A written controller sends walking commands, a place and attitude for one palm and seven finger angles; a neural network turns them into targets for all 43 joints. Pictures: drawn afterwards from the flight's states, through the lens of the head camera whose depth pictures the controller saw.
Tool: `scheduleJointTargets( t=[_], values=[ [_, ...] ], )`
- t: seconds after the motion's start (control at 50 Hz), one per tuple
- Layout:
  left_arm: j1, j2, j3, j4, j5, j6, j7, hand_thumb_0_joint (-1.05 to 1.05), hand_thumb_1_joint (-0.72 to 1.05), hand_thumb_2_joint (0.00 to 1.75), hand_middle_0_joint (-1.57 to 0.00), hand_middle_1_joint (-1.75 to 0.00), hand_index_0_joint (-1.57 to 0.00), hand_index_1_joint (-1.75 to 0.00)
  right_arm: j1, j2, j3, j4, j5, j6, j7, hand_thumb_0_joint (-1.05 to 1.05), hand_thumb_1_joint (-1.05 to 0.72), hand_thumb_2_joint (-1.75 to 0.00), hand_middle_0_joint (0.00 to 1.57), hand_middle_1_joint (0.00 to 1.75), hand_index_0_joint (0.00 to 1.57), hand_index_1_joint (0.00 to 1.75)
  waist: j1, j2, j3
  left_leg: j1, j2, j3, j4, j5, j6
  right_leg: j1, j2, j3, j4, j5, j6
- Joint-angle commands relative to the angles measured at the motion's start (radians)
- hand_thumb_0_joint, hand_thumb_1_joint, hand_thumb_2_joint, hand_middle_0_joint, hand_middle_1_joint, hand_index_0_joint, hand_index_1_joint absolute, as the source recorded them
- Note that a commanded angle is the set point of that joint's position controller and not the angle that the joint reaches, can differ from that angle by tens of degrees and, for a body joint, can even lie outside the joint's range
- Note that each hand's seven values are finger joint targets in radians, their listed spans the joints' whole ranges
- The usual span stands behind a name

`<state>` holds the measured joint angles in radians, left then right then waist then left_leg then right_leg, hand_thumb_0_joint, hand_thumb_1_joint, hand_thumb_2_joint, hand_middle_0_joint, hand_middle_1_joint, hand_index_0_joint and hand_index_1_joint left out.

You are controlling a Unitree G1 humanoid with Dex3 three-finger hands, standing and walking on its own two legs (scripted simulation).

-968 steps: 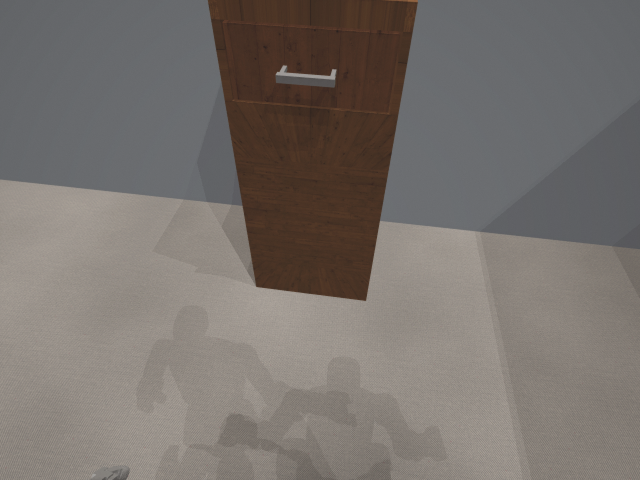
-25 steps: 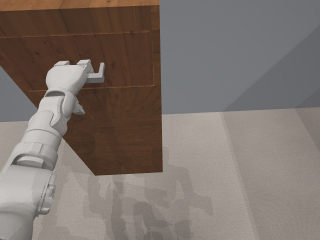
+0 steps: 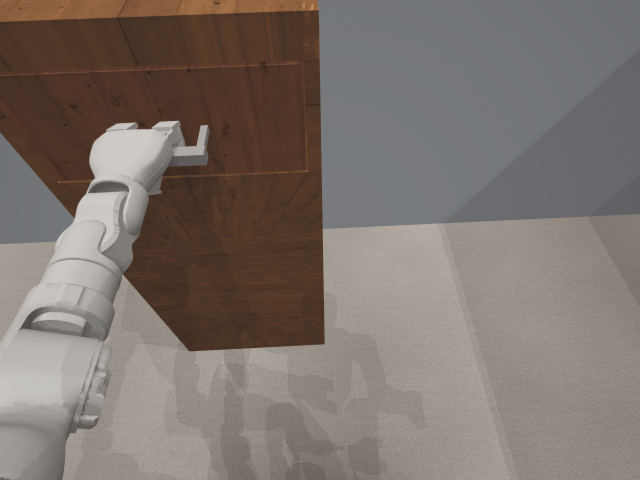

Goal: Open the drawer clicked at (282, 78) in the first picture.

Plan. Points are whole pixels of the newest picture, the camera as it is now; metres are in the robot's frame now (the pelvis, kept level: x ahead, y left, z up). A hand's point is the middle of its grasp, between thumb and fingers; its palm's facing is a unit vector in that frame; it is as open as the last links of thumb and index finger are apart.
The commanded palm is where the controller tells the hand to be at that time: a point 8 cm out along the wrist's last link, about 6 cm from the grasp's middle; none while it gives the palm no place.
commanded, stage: pull the drawer open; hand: left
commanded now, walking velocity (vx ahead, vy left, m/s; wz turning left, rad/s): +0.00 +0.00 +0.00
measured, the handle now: (158, 146) +0.52 +0.21 +0.12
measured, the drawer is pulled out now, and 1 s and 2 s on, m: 0.00 0.02 0.13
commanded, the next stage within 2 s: none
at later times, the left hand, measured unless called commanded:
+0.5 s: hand (149, 196) +0.45 +0.22 +0.09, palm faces +0.02 -0.04 -1.00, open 5.4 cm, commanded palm +0.41 +0.23 +0.14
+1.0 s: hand (147, 198) +0.45 +0.22 +0.09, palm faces -0.05 +0.00 -1.00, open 5.1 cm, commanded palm +0.44 +0.23 +0.14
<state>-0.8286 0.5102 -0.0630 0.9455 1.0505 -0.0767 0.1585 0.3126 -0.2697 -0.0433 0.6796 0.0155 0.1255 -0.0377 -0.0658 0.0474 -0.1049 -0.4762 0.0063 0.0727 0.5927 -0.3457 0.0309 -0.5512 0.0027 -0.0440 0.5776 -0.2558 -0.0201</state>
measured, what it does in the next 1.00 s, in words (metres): stands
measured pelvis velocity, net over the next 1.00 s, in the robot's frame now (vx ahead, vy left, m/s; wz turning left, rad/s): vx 0.02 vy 0.00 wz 0.02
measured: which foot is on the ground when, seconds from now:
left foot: down 0.00-1.00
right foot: down 0.00-1.00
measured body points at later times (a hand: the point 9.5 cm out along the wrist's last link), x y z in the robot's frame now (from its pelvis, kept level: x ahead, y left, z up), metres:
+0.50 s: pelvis +0.02 +0.01 +0.00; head +0.07 -0.01 +0.45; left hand +0.45 +0.22 +0.15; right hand +0.11 -0.25 -0.13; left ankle -0.04 +0.10 -0.73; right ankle +0.01 -0.11 -0.73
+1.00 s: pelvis +0.02 +0.00 +0.00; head +0.08 -0.02 +0.45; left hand +0.45 +0.22 +0.14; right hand +0.16 -0.25 -0.13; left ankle -0.04 +0.10 -0.73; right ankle +0.01 -0.11 -0.73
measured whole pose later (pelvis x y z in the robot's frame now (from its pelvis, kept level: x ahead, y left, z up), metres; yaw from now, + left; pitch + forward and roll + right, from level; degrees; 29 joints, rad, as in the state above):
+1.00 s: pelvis +0.02 +0.00 +0.00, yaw +1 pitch +11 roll +0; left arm -0.68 0.46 -0.14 0.68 1.01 0.00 0.06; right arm 0.19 -0.26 -0.02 0.66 0.02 0.14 -0.04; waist 0.01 0.06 -0.09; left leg -0.40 0.00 0.04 0.57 -0.36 0.02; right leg -0.47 0.00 -0.07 0.57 -0.29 -0.02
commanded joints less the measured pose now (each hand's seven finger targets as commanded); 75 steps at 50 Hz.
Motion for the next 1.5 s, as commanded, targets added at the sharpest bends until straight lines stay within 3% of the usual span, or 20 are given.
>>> scheduleJointTargets(
  t=[0.0,0.04,0.18,0.34,0.5,0.62,0.72,0.76,0.78,0.82,0.88,0.94,0.98,1.04,1.14,1.2,1.26,1.36,1.42,1.48],
  values=[
    [-0.449,0.224,0.050,-0.201,-0.011,0.004,0.032,0.00,0.90,0.90,-0.40,-1.35,-0.40,-1.35,0.061,-0.139,-0.050,-0.083,0.004,-0.027,-0.006,0.00,-0.90,-0.90,0.20,0.30,0.20,0.30,-0.004,-0.006,-0.366,0.126,-0.021,-0.035,-0.039,0.412,0.011,0.259,0.018,0.035,-0.025,0.321,-0.011],
    [-0.368,0.263,0.099,-0.203,-0.016,-0.002,0.031,0.00,0.90,0.90,-0.40,-1.35,-0.40,-1.35,0.057,-0.140,-0.051,-0.089,0.000,-0.025,-0.004,0.00,-0.90,-0.90,0.20,0.30,0.20,0.30,0.023,-0.005,-0.405,0.134,-0.020,-0.032,-0.037,0.456,0.011,0.302,0.018,0.040,-0.018,0.357,-0.013],
    [-0.208,0.221,0.090,-0.303,-0.038,0.009,0.014,0.00,0.90,0.90,-0.40,-1.35,-0.40,-1.35,0.022,-0.139,-0.052,-0.122,0.008,-0.015,0.008,0.00,-0.90,-0.90,0.20,0.30,0.20,0.30,0.055,-0.036,-0.384,0.142,-0.011,-0.032,-0.047,0.537,0.010,0.327,0.020,0.030,-0.018,0.398,-0.011],
    [-0.072,0.171,0.063,-0.480,-0.045,0.074,0.006,0.00,0.90,0.90,-0.40,-1.35,-0.40,-1.35,-0.018,-0.137,-0.057,-0.140,0.016,-0.009,0.035,0.00,-0.90,-0.90,0.20,0.30,0.20,0.30,0.073,0.000,-0.395,0.244,0.009,-0.051,-0.038,0.721,0.001,0.312,0.025,0.025,-0.016,0.431,-0.012],
    [0.010,0.169,0.057,-0.543,-0.057,0.138,-0.039,0.00,0.90,0.90,-0.40,-1.35,-0.40,-1.35,-0.074,-0.136,-0.037,-0.152,0.023,-0.003,0.029,0.00,-0.90,-0.90,0.20,0.30,0.20,0.30,0.081,-0.050,-0.324,0.220,0.003,-0.044,-0.064,0.669,0.002,0.349,0.021,0.021,-0.030,0.444,-0.012],
    [0.098,0.143,0.051,-0.667,-0.070,0.141,-0.066,0.00,0.90,0.90,-0.40,-1.35,-0.40,-1.35,-0.106,-0.129,-0.036,-0.173,0.021,-0.003,0.034,0.00,-0.90,-0.90,0.20,0.30,0.20,0.30,0.098,-0.027,-0.359,0.283,0.009,-0.052,-0.049,0.786,-0.004,0.366,0.017,0.024,-0.027,0.490,-0.012],
    [0.162,0.145,0.062,-0.716,-0.073,0.143,-0.078,0.00,0.90,0.90,-0.40,-1.35,-0.40,-1.35,-0.137,-0.125,-0.028,-0.185,0.021,-0.006,0.031,0.00,-0.90,-0.90,0.20,0.30,0.20,0.30,0.106,-0.047,-0.333,0.258,0.000,-0.047,-0.057,0.735,-0.001,0.390,0.016,0.028,-0.031,0.492,-0.011],
    [-0.130,0.159,0.024,-0.602,-0.050,0.143,-0.062,0.00,0.90,0.90,-0.40,-1.35,-0.40,-1.35,-0.113,-0.129,-0.021,-0.132,0.023,-0.007,0.015,0.00,-0.90,-0.90,0.20,0.30,0.20,0.30,0.035,-0.059,-0.252,0.230,-0.004,-0.052,-0.053,0.611,-0.004,0.293,0.021,0.020,-0.038,0.414,-0.012],
    [-0.179,0.137,0.000,-0.536,-0.041,0.146,-0.059,0.00,0.90,0.90,-0.40,-1.35,-0.40,-1.35,-0.100,-0.126,-0.022,-0.119,0.022,-0.012,0.011,0.00,-0.90,-0.90,0.20,0.30,0.20,0.30,0.023,-0.058,-0.222,0.216,-0.008,-0.050,-0.051,0.573,-0.003,0.264,0.022,0.018,-0.042,0.392,-0.014],
    [-0.167,0.206,0.057,-0.489,-0.026,0.145,-0.055,0.00,0.90,0.90,-0.40,-1.35,-0.40,-1.35,-0.090,-0.132,-0.026,-0.111,0.018,-0.011,0.002,0.00,-0.90,-0.90,0.20,0.30,0.20,0.30,0.043,-0.060,-0.272,0.212,-0.017,-0.041,-0.045,0.573,-0.003,0.305,0.021,0.026,-0.034,0.409,-0.019],
    [-0.269,0.183,0.026,-0.465,-0.035,0.126,-0.063,0.00,0.90,0.90,-0.40,-1.35,-0.40,-1.35,-0.063,-0.122,-0.029,-0.100,0.011,-0.013,-0.006,0.00,-0.90,-0.90,0.20,0.30,0.20,0.30,0.035,-0.026,-0.380,0.230,-0.026,-0.038,-0.019,0.625,0.000,0.347,0.011,0.033,-0.011,0.499,-0.015],
    [-0.303,0.229,0.065,-0.376,-0.043,0.091,-0.070,0.00,0.90,0.90,-0.40,-1.35,-0.40,-1.35,-0.043,-0.123,-0.026,-0.090,0.007,-0.005,-0.013,0.00,-0.90,-0.90,0.20,0.30,0.20,0.30,0.030,-0.053,-0.373,0.189,-0.031,-0.041,-0.016,0.586,0.003,0.357,0.008,0.033,-0.005,0.499,-0.012],
    [-0.325,0.191,0.038,-0.347,-0.050,0.059,-0.070,0.00,0.90,0.90,-0.40,-1.35,-0.40,-1.35,-0.034,-0.118,-0.027,-0.093,0.007,-0.006,-0.014,0.00,-0.90,-0.90,0.20,0.30,0.20,0.30,0.023,-0.065,-0.348,0.166,-0.032,-0.042,-0.020,0.540,0.005,0.341,0.007,0.030,-0.006,0.469,-0.011],
    [-0.353,0.245,0.079,-0.296,-0.043,0.020,-0.056,0.00,0.90,0.90,-0.40,-1.35,-0.40,-1.35,-0.020,-0.126,-0.029,-0.095,0.007,-0.008,-0.021,0.00,-0.90,-0.90,0.20,0.30,0.20,0.30,0.016,-0.089,-0.331,0.107,-0.036,-0.038,-0.023,0.454,0.009,0.343,0.003,0.042,-0.008,0.430,-0.005],
    [-0.163,0.240,0.117,-0.352,-0.049,-0.034,-0.034,0.00,0.90,0.90,-0.40,-1.35,-0.40,-1.35,-0.025,-0.119,-0.039,-0.136,0.004,-0.009,-0.008,0.00,-0.90,-0.90,0.20,0.30,0.20,0.30,0.081,-0.057,-0.398,0.094,-0.038,-0.028,-0.034,0.460,0.011,0.410,0.003,0.050,-0.002,0.440,-0.010],
    [-0.023,0.192,0.100,-0.467,-0.061,-0.032,-0.018,0.00,0.90,0.90,-0.40,-1.35,-0.40,-1.35,-0.046,-0.116,-0.048,-0.165,0.009,-0.012,0.009,0.00,-0.90,-0.90,0.20,0.30,0.20,0.30,0.104,-0.024,-0.407,0.118,-0.032,-0.025,-0.040,0.506,0.011,0.414,0.010,0.050,-0.005,0.454,-0.014],
    [0.062,0.217,0.134,-0.513,-0.076,-0.003,0.000,0.00,0.90,0.90,-0.40,-1.35,-0.40,-1.35,-0.070,-0.129,-0.048,-0.177,0.019,-0.014,0.017,0.00,-0.90,-0.90,0.20,0.30,0.20,0.30,0.107,-0.072,-0.341,0.084,-0.029,-0.024,-0.069,0.422,0.013,0.419,0.014,0.052,-0.025,0.393,-0.013],
    [0.181,0.222,0.143,-0.625,-0.070,0.070,0.014,0.00,0.90,0.90,-0.40,-1.35,-0.40,-1.35,-0.109,-0.131,-0.047,-0.186,0.029,-0.025,0.021,0.00,-0.90,-0.90,0.20,0.30,0.20,0.30,0.121,-0.054,-0.314,0.125,-0.021,-0.023,-0.096,0.429,0.011,0.414,0.020,0.046,-0.039,0.346,-0.018],
    [0.225,0.182,0.104,-0.681,-0.073,0.116,0.002,0.00,0.90,0.90,-0.40,-1.35,-0.40,-1.35,-0.141,-0.135,-0.040,-0.193,0.035,-0.034,0.023,0.00,-0.90,-0.90,0.20,0.30,0.20,0.30,0.114,-0.050,-0.277,0.148,-0.014,-0.027,-0.113,0.427,0.007,0.398,0.021,0.042,-0.057,0.308,-0.019],
    [0.306,0.176,0.103,-0.755,-0.077,0.154,-0.012,0.00,0.90,0.90,-0.40,-1.35,-0.40,-1.35,-0.174,-0.125,-0.031,-0.207,0.035,-0.041,0.021,0.00,-0.90,-0.90,0.20,0.30,0.20,0.30,0.131,-0.029,-0.271,0.185,-0.012,-0.028,-0.120,0.469,0.006,0.407,0.021,0.039,-0.056,0.325,-0.018]
  ],
)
